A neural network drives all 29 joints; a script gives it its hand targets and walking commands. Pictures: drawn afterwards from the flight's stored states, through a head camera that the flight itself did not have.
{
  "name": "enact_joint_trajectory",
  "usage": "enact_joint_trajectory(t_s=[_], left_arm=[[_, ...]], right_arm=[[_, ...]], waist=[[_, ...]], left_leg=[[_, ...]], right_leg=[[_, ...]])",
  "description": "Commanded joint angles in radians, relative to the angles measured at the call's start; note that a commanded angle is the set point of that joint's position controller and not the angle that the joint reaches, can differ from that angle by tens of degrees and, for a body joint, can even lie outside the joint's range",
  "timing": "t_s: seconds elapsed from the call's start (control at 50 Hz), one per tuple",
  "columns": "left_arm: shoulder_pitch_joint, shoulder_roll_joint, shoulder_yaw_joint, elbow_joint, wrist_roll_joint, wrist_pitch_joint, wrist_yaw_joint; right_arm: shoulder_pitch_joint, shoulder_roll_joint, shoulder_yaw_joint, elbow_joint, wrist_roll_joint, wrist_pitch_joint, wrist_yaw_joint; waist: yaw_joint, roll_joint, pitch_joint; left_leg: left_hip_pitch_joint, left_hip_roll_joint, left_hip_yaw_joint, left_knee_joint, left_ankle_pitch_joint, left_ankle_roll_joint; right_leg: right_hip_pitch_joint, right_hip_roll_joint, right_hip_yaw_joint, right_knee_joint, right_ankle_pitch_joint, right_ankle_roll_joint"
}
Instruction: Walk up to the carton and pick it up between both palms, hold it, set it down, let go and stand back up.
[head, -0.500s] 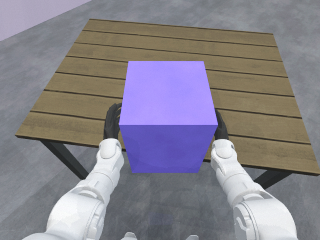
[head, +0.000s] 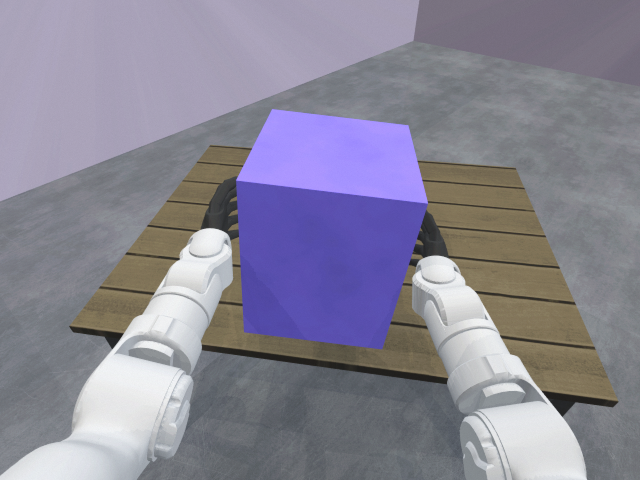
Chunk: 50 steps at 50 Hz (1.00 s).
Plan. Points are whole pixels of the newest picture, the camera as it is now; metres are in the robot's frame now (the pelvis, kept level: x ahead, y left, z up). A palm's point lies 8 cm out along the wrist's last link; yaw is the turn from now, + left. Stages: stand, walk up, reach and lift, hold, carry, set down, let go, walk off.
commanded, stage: reach and lift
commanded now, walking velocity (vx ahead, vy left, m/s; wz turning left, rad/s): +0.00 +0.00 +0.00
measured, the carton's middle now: (326, 228) +0.45 +0.02 +0.12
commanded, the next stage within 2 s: hold in 1.26 s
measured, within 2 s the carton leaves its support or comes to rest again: neither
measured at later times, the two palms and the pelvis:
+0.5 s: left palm (169, 199) +0.41 +0.21 +0.20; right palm (398, 210) +0.41 -0.07 +0.19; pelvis +0.03 +0.04 +0.04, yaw +1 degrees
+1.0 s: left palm (192, 194) +0.39 +0.17 +0.22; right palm (430, 226) +0.38 -0.11 +0.18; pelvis +0.01 +0.03 +0.04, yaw +1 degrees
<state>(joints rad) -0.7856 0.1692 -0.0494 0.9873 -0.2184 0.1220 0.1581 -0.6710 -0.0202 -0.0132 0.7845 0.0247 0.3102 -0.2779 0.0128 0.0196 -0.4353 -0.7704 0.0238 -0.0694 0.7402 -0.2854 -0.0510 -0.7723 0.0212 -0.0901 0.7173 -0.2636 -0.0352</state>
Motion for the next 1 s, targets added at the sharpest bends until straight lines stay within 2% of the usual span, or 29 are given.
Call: enact_joint_trajectory(t_s=[0.0, 0.02, 0.04, 0.08, 0.12, 0.18, 0.2, 0.24, 0.3, 0.32, 0.38, 0.4, 0.42, 0.46, 0.52, 0.6, 0.64, 0.68, 0.7, 0.72, 0.76, 0.78, 0.8, 0.82, 0.84, 0.88, 0.9, 0.96, 0.98], left_arm=[[-0.889, -0.773, -0.093, -0.413, 0.088, 0.018, -0.196], [-0.843, -0.773, -0.049, -0.415, 0.107, 0.041, -0.201], [-0.929, -0.765, -0.004, -0.339, 0.138, 0.06, -0.218], [-0.938, -0.789, -0.004, -0.333, 0.149, 0.088, -0.242], [-0.762, -0.767, 0.051, -0.3, 0.206, 0.124, -0.278], [-0.772, -0.773, 0.081, -0.336, 0.264, 0.152, -0.3], [-0.662, -0.732, 0.126, -0.264, 0.268, 0.16, -0.33], [-0.632, -0.774, 0.082, -0.336, 0.286, 0.17, -0.339], [-0.589, -0.798, 0.057, -0.418, 0.284, 0.198, -0.339], [-0.64, -0.814, 0.047, -0.449, 0.291, 0.195, -0.334], [-0.729, -0.9, -0.116, -0.692, 0.217, 0.184, -0.293], [-0.709, -0.875, -0.108, -0.669, 0.223, 0.195, -0.286], [-0.71, -0.926, -0.178, -0.783, 0.197, 0.195, -0.272], [-0.701, -0.953, -0.223, -0.82, 0.21, 0.218, -0.245], [-0.727, -0.958, -0.226, -0.761, 0.205, 0.232, -0.236], [-0.783, -1.02, -0.29, -0.794, 0.179, 0.239, -0.217], [-0.758, -1.011, -0.263, -0.716, 0.194, 0.249, -0.212], [-0.756, -1.022, -0.279, -0.764, 0.183, 0.253, -0.204], [-0.778, -0.986, -0.238, -0.726, 0.184, 0.25, -0.215], [-0.789, -0.941, -0.163, -0.599, 0.234, 0.255, -0.226], [-0.767, -0.921, -0.114, -0.567, 0.276, 0.268, -0.238], [-0.798, -0.93, -0.141, -0.592, 0.255, 0.264, -0.245], [-0.77, -0.921, -0.101, -0.552, 0.291, 0.28, -0.251], [-0.804, -0.893, -0.066, -0.511, 0.303, 0.274, -0.257], [-0.804, -0.887, -0.067, -0.526, 0.298, 0.275, -0.253], [-0.789, -0.836, -0.017, -0.45, 0.314, 0.28, -0.272], [-0.759, -0.845, -0.031, -0.523, 0.304, 0.278, -0.269], [-0.749, -0.8, -0.003, -0.48, 0.312, 0.282, -0.284], [-0.747, -0.82, -0.039, -0.533, 0.29, 0.281, -0.281]], right_arm=[[-1.174, 0.891, 0.304, -0.441, 0.209, -0.06, 0.147], [-1.2, 0.875, 0.306, -0.454, 0.227, -0.052, 0.145], [-1.218, 0.818, 0.188, -0.349, 0.181, -0.044, 0.154], [-1.194, 0.811, 0.127, -0.314, 0.169, -0.041, 0.151], [-1.105, 0.793, 0.131, -0.378, 0.172, -0.047, 0.137], [-0.983, 0.744, 0.06, -0.26, 0.147, -0.03, 0.138], [-0.987, 0.759, 0.069, -0.341, 0.14, -0.039, 0.126], [-0.956, 0.734, 0.098, -0.366, 0.151, -0.056, 0.126], [-0.953, 0.717, 0.139, -0.454, 0.174, -0.067, 0.117], [-0.951, 0.714, 0.141, -0.4, 0.175, -0.068, 0.131], [-0.916, 0.706, 0.178, -0.471, 0.201, -0.09, 0.143], [-0.917, 0.696, 0.196, -0.504, 0.198, -0.085, 0.146], [-0.891, 0.703, 0.234, -0.528, 0.222, -0.087, 0.157], [-0.883, 0.652, 0.241, -0.497, 0.221, -0.09, 0.172], [-0.902, 0.627, 0.209, -0.468, 0.186, -0.075, 0.19], [-0.939, 0.609, 0.171, -0.455, 0.175, -0.092, 0.207], [-0.966, 0.595, 0.151, -0.415, 0.16, -0.093, 0.22], [-0.994, 0.62, 0.187, -0.486, 0.175, -0.106, 0.215], [-0.973, 0.636, 0.167, -0.453, 0.15, -0.094, 0.209], [-1.013, 0.622, 0.117, -0.371, 0.118, -0.089, 0.211], [-1.0, 0.633, 0.102, -0.32, 0.106, -0.078, 0.226], [-1.01, 0.633, 0.081, -0.336, 0.103, -0.083, 0.221], [-1.054, 0.627, 0.093, -0.338, 0.104, -0.087, 0.228], [-1.046, 0.633, 0.059, -0.286, 0.077, -0.077, 0.232], [-1.064, 0.64, 0.085, -0.29, 0.087, -0.079, 0.246], [-1.09, 0.671, 0.049, -0.327, 0.052, -0.093, 0.239], [-1.144, 0.696, 0.136, -0.441, 0.102, -0.105, 0.238], [-1.092, 0.691, 0.11, -0.405, 0.073, -0.094, 0.222], [-1.117, 0.701, 0.154, -0.467, 0.094, -0.103, 0.217]], waist=[[0.003, -0.063, -0.298], [0.028, -0.083, -0.263], [-0.023, -0.049, -0.207], [-0.049, 0.0, -0.153], [-0.071, -0.028, -0.122], [-0.127, -0.001, -0.079], [-0.115, -0.077, -0.083], [-0.126, -0.013, -0.077], [-0.14, -0.003, -0.139], [-0.126, 0.016, -0.169], [-0.167, 0.095, -0.338], [-0.16, 0.062, -0.308], [-0.165, 0.112, -0.366], [-0.165, 0.168, -0.327], [-0.174, 0.107, -0.198], [-0.21, 0.139, -0.207], [-0.184, 0.137, -0.17], [-0.176, 0.123, -0.227], [-0.192, 0.056, -0.19], [-0.176, 0.042, -0.068], [-0.15, 0.025, -0.007], [-0.189, 0.046, -0.046], [-0.144, 0.036, -0.032], [-0.147, 0.009, 0.013], [-0.124, -0.005, 0.012], [-0.13, -0.052, -0.024], [-0.084, -0.069, -0.104], [-0.115, -0.092, -0.084], [-0.097, -0.09, -0.164]], left_leg=[[0.262, -0.104, -0.012, -0.252, 0.093, 0.049], [0.297, -0.097, -0.012, -0.274, 0.124, 0.058], [0.293, -0.102, -0.009, -0.303, 0.049, 0.053], [0.363, -0.104, -0.004, -0.331, 0.11, 0.046], [0.403, -0.118, 0.0, -0.332, 0.171, 0.052], [0.486, -0.115, -0.009, -0.372, 0.234, 0.036], [0.478, -0.122, 0.015, -0.383, 0.179, 0.069], [0.502, -0.13, 0.005, -0.384, 0.237, 0.047], [0.575, -0.129, 0.004, -0.37, 0.381, 0.021], [0.589, -0.116, -0.002, -0.373, 0.398, 0.021], [0.743, -0.096, -0.022, -0.317, 0.625, -0.041], [0.736, -0.092, -0.02, -0.319, 0.599, -0.031], [0.793, -0.085, -0.03, -0.313, 0.679, -0.05], [0.885, -0.063, -0.046, -0.286, 0.769, -0.094], [0.871, -0.055, -0.045, -0.324, 0.65, -0.08], [0.878, -0.04, -0.051, -0.338, 0.599, -0.103], [0.864, -0.029, -0.051, -0.357, 0.539, -0.095], [0.879, -0.032, -0.046, -0.344, 0.554, -0.087], [0.822, -0.048, -0.038, -0.365, 0.463, -0.057], [0.74, -0.065, -0.016, -0.404, 0.278, -0.027], [0.686, -0.056, -0.01, -0.441, 0.208, -0.012], [0.687, -0.061, -0.006, -0.437, 0.195, -0.012], [0.653, -0.06, 0.009, -0.455, 0.159, -0.001], [0.628, -0.061, 0.007, -0.481, 0.052, 0.017], [0.61, -0.06, 0.022, -0.488, 0.043, 0.026], [0.589, -0.079, 0.04, -0.476, 0.017, 0.057], [0.589, -0.079, 0.045, -0.466, 0.086, 0.061], [0.611, -0.084, 0.046, -0.462, 0.071, 0.071], [0.635, -0.089, 0.05, -0.451, 0.121, 0.07]], right_leg=[[0.842, -0.037, 0.163, -0.237, 0.23, 0.134], [0.862, -0.041, 0.153, -0.248, 0.288, 0.133], [0.862, -0.052, 0.151, -0.268, 0.243, 0.128], [0.867, -0.019, 0.118, -0.292, 0.268, 0.099], [0.954, -0.042, 0.127, -0.308, 0.471, 0.116], [0.983, -0.021, 0.093, -0.333, 0.52, 0.099], [1.006, -0.054, 0.121, -0.368, 0.521, 0.12], [1.035, -0.049, 0.11, -0.359, 0.582, 0.115], [1.094, -0.02, 0.087, -0.352, 0.733, 0.109], [1.075, -0.003, 0.086, -0.353, 0.675, 0.092], [1.044, 0.04, 0.059, -0.342, 0.688, 0.061], [1.035, 0.033, 0.068, -0.357, 0.684, 0.064], [1.006, 0.048, 0.059, -0.337, 0.697, 0.063], [0.903, 0.072, 0.028, -0.357, 0.593, 0.038], [0.827, 0.062, 0.031, -0.413, 0.45, 0.03], [0.771, 0.063, 0.022, -0.416, 0.38, 0.027], [0.716, 0.06, 0.024, -0.426, 0.297, 0.024], [0.758, 0.054, 0.026, -0.419, 0.349, 0.034], [0.798, 0.042, 0.039, -0.433, 0.353, 0.043], [0.774, 0.022, 0.049, -0.456, 0.251, 0.045], [0.783, 0.031, 0.04, -0.447, 0.187, 0.041], [0.811, 0.013, 0.051, -0.443, 0.216, 0.047], [0.827, 0.02, 0.048, -0.45, 0.162, 0.048], [0.802, 0.01, 0.047, -0.468, 0.058, 0.048], [0.813, 0.015, 0.047, -0.46, 0.044, 0.051], [0.833, -0.006, 0.059, -0.472, 0.021, 0.065], [0.891, -0.004, 0.062, -0.454, 0.087, 0.077], [0.872, -0.019, 0.062, -0.456, 0.107, 0.086], [0.907, -0.006, 0.063, -0.445, 0.167, 0.084]])
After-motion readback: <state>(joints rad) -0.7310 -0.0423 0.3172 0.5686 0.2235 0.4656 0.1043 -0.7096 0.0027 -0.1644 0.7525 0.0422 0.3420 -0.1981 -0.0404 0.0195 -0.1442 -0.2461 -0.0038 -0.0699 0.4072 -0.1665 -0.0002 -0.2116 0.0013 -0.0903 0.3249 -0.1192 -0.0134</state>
